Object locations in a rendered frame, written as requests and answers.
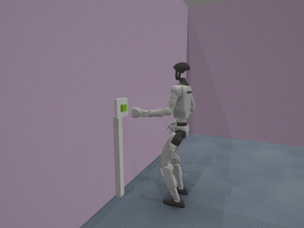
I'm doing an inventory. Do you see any right robot foot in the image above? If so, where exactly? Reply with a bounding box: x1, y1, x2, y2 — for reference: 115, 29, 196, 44
177, 186, 188, 196

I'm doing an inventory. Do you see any panel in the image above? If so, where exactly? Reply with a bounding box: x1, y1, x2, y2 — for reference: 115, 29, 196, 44
113, 98, 128, 197

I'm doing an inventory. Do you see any right robot upper arm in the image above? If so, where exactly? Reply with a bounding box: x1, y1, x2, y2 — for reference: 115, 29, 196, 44
190, 88, 196, 112

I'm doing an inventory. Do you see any left robot upper arm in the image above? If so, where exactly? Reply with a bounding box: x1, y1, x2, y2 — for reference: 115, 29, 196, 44
166, 85, 182, 116

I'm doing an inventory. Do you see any robot right hand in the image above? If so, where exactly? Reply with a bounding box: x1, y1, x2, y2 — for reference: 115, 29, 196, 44
165, 121, 177, 134

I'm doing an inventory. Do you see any left robot forearm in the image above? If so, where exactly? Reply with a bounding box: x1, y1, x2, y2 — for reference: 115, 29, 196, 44
140, 107, 171, 118

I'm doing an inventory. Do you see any robot left thigh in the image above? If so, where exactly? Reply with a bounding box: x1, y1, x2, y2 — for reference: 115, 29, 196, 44
161, 131, 183, 173

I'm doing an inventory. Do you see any button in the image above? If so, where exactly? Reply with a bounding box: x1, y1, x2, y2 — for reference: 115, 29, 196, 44
121, 104, 127, 112

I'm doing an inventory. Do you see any robot left hand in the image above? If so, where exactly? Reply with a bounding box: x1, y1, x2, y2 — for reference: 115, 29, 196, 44
131, 106, 141, 118

